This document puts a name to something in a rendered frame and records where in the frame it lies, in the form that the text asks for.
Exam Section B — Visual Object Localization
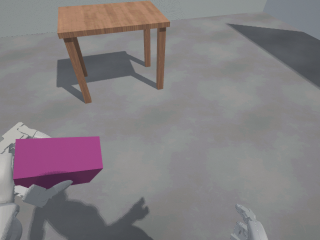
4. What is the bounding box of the robot left forearm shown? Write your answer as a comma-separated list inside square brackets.
[0, 202, 23, 240]

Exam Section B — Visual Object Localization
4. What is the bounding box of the table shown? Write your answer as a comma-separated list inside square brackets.
[57, 0, 170, 104]

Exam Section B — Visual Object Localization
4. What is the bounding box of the right robot hand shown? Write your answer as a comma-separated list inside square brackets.
[230, 203, 268, 240]

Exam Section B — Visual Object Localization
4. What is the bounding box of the left robot hand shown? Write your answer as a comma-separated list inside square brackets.
[0, 122, 73, 208]

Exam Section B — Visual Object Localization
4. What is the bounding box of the sponge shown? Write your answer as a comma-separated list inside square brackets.
[13, 136, 103, 189]

